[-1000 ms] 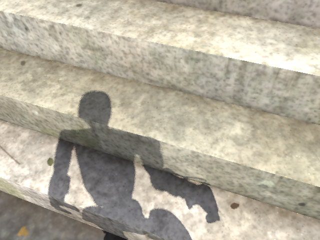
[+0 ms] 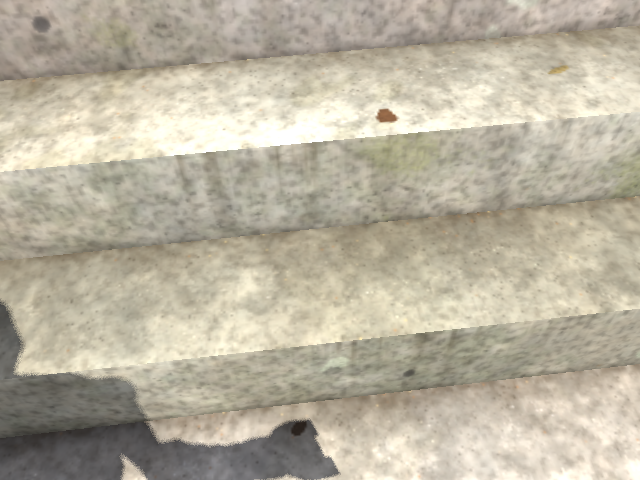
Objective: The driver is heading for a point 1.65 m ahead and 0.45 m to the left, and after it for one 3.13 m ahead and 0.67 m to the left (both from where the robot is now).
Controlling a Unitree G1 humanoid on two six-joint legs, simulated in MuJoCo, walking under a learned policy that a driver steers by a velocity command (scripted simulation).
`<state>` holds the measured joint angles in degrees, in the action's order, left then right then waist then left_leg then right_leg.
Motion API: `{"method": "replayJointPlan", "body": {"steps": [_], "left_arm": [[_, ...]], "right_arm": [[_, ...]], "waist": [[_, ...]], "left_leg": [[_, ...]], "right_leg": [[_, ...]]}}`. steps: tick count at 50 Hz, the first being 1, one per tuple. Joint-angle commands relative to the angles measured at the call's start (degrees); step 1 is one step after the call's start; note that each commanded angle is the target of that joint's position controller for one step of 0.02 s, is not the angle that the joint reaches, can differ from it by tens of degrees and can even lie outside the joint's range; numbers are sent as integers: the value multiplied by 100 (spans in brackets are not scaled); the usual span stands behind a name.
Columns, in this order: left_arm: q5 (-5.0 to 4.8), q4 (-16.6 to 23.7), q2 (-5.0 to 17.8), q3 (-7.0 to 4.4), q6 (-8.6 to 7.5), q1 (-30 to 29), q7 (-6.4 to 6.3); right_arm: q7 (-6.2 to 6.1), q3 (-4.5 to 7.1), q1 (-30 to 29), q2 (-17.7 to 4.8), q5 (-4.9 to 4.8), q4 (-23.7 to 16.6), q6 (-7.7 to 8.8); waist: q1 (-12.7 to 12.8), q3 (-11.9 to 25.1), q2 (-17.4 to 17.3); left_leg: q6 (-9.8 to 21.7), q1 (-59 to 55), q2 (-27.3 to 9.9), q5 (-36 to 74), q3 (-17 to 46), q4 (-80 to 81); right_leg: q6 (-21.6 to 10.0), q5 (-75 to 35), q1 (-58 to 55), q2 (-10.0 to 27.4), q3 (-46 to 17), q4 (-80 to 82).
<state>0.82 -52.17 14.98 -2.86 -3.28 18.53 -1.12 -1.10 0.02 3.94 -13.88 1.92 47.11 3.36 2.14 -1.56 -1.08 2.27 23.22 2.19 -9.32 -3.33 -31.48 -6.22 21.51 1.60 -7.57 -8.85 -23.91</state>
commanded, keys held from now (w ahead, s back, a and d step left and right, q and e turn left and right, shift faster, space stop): w+q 0.94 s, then w+e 0.06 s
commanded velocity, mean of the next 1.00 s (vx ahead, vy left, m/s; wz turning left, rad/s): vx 0.49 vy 0.00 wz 0.40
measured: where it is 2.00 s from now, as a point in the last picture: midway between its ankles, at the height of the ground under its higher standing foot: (127, 292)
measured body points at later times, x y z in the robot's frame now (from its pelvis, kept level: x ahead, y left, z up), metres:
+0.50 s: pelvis +0.12 -0.03 +0.00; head +0.14 -0.04 +0.45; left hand +0.19 +0.22 -0.12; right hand +0.25 -0.26 -0.14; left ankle +0.05 +0.07 -0.66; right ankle +0.15 -0.12 -0.74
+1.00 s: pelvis +0.23 +0.10 +0.01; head +0.32 +0.13 +0.45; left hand +0.02 +0.26 -0.10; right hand +0.60 +0.16 +0.01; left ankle +0.32 +0.28 -0.53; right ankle +0.16 -0.12 -0.73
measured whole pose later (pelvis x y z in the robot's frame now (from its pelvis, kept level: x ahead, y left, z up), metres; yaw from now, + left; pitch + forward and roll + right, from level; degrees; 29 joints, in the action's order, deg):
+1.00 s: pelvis +0.23 +0.10 +0.01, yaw +31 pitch +6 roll +3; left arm 1.2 -57.6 11.7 -2.3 -3.9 27.2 -1.6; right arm -0.3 -0.3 -13.4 -6.7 1.8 19.7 -3.6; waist 5.3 -5.1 -0.3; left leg 6.2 67.3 -3.2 -30.2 -7.6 -86.5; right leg 4.0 10.0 -9.1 11.1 19.0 -1.8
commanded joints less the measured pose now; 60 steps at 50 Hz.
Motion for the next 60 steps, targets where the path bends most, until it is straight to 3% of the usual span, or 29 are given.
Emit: {"method": "replayJointPlan", "body": {"steps": [1, 2, 3, 4, 6, 12, 16, 19, 21, 23, 24, 25, 26, 28, 31, 34, 39, 43, 46, 48, 49, 50, 51, 52, 53, 54, 55, 57, 60], "left_arm": [[-66, 420, 606, -33, -181, -575, 11], [-87, 534, 17, 86, -172, -22, 53], [157, 286, 351, 53, -72, 352, 5], [334, 219, 463, 11, -33, 129, 38], [365, 432, 456, 15, -64, -455, 178], [336, 939, -19, 209, 52, -934, 172], [132, 1096, -439, 416, 107, -970, 47], [-37, 1082, -107, 304, 85, -539, -197], [47, 761, 23, 196, -100, 563, -309], [224, 802, 853, -35, -110, 558, -225], [267, 997, 877, -161, -3, -64, -204], [115, 1077, 394, -85, 21, -533, -140], [36, 1017, 169, -21, 8, -851, -96], [186, 692, -229, 113, -138, -351, -131], [189, 326, 65, 6, -253, 434, -110], [139, 149, 329, -98, -329, 820, -84], [138, -143, 307, -39, -375, 957, -89], [200, -319, 546, -111, -416, 1134, -92], [231, -424, 466, -117, -220, 1071, -148], [-3, -54, 669, -131, -131, 563, -130], [-27, 42, 842, -136, -90, 538, -76], [-141, 143, 1469, -236, -199, 537, 51], [-442, 298, 1828, -397, -363, 154, 285], [-495, 779, 1490, -373, -481, -2, 472], [-278, 967, 912, -307, -470, -126, 629], [-161, 1046, -97, -207, -399, -59, 458], [-131, 1346, -438, -144, -297, -313, 275], [168, 1519, -782, -6, -116, -437, 46], [122, 1492, -958, 150, -28, -332, -26]], "right_arm": [[-160, 253, 1970, -762, 50, 262, 186], [-170, 383, 2154, -1357, 96, 331, 167], [-74, 435, 1867, -1245, -10, 445, 102], [28, 375, 1419, -862, -98, 301, 66], [98, 247, 942, -404, -118, 219, 52], [-71, 338, 1351, -647, -85, 337, 128], [-175, 373, 1287, -537, -45, 139, -2], [-119, 468, 1438, -592, 12, 50, -33], [-11, 480, 885, -355, -182, -217, 2], [-80, 326, 1795, 493, -181, -564, 23], [-141, 386, 2072, 165, -46, -467, -126], [-150, 436, 1451, -4, 210, -558, -222], [-154, 475, 902, -57, 263, -778, -308], [-1, 383, 433, 143, 139, -1112, -328], [22, 288, 63, 369, 101, -1531, -342], [-110, 291, -449, 421, 125, -1867, -508], [-118, 135, -1761, 619, 117, -2650, -572], [-194, 112, -2166, 735, 129, -3025, -636], [-49, -38, -2649, 872, 185, -3626, -668], [146, -217, -2311, 1039, -60, -3539, -680], [154, -22, -1310, 674, -106, -2919, -699], [146, 139, 367, 379, -167, -2358, -685], [85, 288, 1196, 61, -212, -2199, -617], [19, 492, 1426, -432, -86, -2043, -547], [-74, 792, 1281, -1238, -125, -1872, -589], [-10, 777, 789, -1172, 35, -1843, -508], [29, 695, 441, -944, 87, -1620, -416], [95, 387, 228, -36, 9, -847, -235], [150, 189, 746, 649, 29, -270, 37]], "waist": [[-1093, 1028, 315], [-590, 1105, -1183], [-335, 1021, -720], [-217, 390, -261], [-97, -204, -101], [-81, 321, -97], [-67, 575, -896], [-32, 698, -867], [548, 870, -110], [-272, 1110, 1675], [-411, 1350, 1424], [-368, 542, 605], [-375, -56, 762], [-329, -462, 378], [-253, 33, 122], [-54, 164, 703], [34, -399, 312], [142, -283, 591], [54, 0, 849], [-28, 477, 884], [-285, 1175, 770], [-861, 2290, 1421], [-1446, 2852, 1831], [-1540, 2982, 701], [-1405, 3724, -1117], [-975, 3428, -710], [-476, 2752, -331], [116, 577, -348], [244, 183, -131]], "left_leg": [[497, -2578, -608, 593, 787, 1101], [1374, -3380, -2191, 2478, 3074, 1248], [1943, -2854, -2490, 1260, 3941, 1659], [1954, -2199, -2200, -240, 3533, 1774], [1539, -1150, -1528, -1190, 2667, 2153], [1603, -725, -1032, 1891, 1836, 1421], [1287, -230, -663, 2645, 1328, 1268], [1154, -879, -902, 3598, 1865, 685], [838, -680, -382, 3300, 1616, -1049], [265, 1611, 540, -2073, 815, -4033], [165, 1955, 121, -2031, 621, -5627], [97, 2417, -134, -1550, 595, -6810], [93, 3097, -99, -1459, 397, -7991], [79, 3624, -177, -908, 746, -8002], [107, 4248, -147, -790, 846, -8306], [55, 5163, -77, -1460, 734, -9465], [63, 6111, -328, -2064, 723, -8822], [255, 7111, -493, -2656, 641, -9056], [279, 6236, -897, -2511, 72, -7533], [507, 2840, -725, -2080, -675, -4686], [495, 1037, 49, -2375, -1280, -4520], [609, -565, 567, -1961, -1227, -4421], [754, -1368, 457, -1334, -148, -2973], [957, -2863, -713, -1448, 2554, -1297], [795, -2612, -1940, -1551, 5208, 660], [394, -1947, -2169, -1960, 4932, 845], [73, -1180, -2145, -2646, 4516, 811], [240, 252, -1615, -1907, 2743, 128], [373, 217, -1487, -75, 1335, 296]], "right_leg": [[-25, -5313, 915, 993, -315, -2430], [262, -795, 2393, 0, 276, -4315], [249, 663, 2961, 110, 399, -5175], [281, 299, 3301, 470, 413, -5795], [391, -318, 3508, 803, 530, -5661], [726, -822, 3684, 879, 1030, -5766], [767, -391, 2016, 682, 1314, -3134], [753, -658, 1478, 530, 1247, -1348], [561, -2000, 304, 713, 1263, 496], [-27, -5006, -808, 3426, -1330, 426], [-824, -1841, -190, 3783, -2160, 955], [-893, 1152, 663, 3280, -1808, 1514], [-816, 1440, 1062, 2915, -1227, 1638], [-518, 16, 1288, 2402, 60, 1225], [-378, -930, 533, 2454, 508, 947], [-595, -654, -167, 2854, 443, 1309], [-171, 439, -341, 2833, 1067, 1958], [-182, -648, -1495, 3094, 1287, 2055], [-106, -2499, -1508, 2613, 2027, 2302], [-353, -4849, -140, 2447, 2455, 2826], [-603, -8191, 17, 2448, 2561, 1753], [-529, -11853, -315, 2769, 2189, 231], [-182, -11467, -23, 2290, 2037, -1262], [334, -7342, 2175, 1612, 1371, -3422], [554, -1448, 2673, 188, 556, -6839], [616, -1441, 3394, 147, -1006, -8891], [573, -2137, 3759, 410, -763, -9420], [396, -2361, 4799, 667, -37, -9659], [229, -2000, 5668, 469, -176, -9835]]}}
